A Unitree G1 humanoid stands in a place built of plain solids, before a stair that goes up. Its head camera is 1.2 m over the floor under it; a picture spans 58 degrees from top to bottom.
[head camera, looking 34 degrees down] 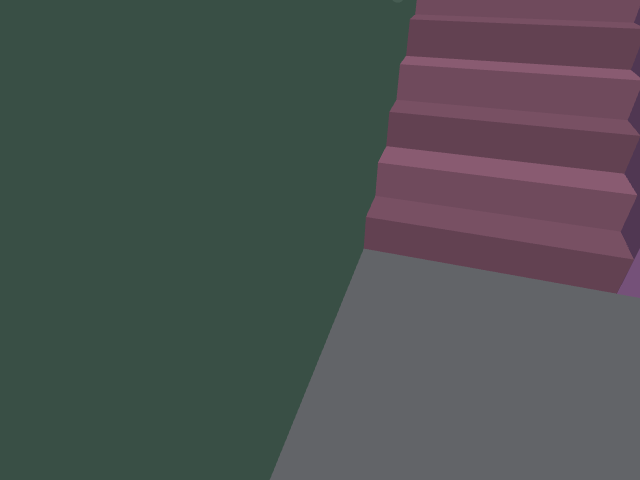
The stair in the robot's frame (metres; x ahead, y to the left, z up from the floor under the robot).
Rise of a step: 0.18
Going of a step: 0.21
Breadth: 1.08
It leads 18 degrees to the right of straight ahead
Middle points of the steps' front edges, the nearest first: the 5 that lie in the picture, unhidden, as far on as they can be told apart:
1.54 -0.73 0.18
1.74 -0.79 0.36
1.95 -0.86 0.54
2.15 -0.92 0.71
2.36 -0.99 0.89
